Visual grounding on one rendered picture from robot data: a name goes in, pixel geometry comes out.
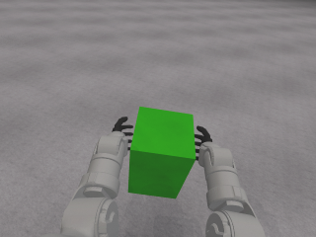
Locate carton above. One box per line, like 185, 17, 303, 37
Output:
127, 107, 197, 199

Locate left robot hand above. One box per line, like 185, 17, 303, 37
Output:
112, 117, 133, 151

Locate right robot forearm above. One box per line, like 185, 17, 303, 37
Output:
197, 141, 266, 237

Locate left robot forearm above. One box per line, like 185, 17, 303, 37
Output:
60, 131, 128, 233

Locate robot left upper arm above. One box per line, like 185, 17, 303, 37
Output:
39, 197, 119, 237

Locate right robot hand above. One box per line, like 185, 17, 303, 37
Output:
195, 125, 212, 161

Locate robot right upper arm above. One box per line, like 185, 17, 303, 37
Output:
205, 209, 266, 237

